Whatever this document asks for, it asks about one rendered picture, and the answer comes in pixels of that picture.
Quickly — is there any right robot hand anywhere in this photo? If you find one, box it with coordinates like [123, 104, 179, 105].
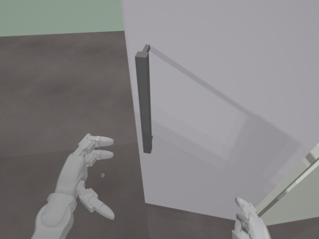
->
[232, 197, 271, 239]

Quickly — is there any handle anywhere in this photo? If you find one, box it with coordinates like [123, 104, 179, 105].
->
[135, 44, 153, 154]

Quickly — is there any left robot forearm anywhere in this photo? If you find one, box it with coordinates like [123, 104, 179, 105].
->
[31, 192, 77, 239]

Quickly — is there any left robot hand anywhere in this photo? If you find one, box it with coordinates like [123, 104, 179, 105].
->
[55, 133, 115, 220]

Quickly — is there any fridge door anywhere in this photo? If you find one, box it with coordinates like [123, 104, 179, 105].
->
[121, 0, 319, 220]

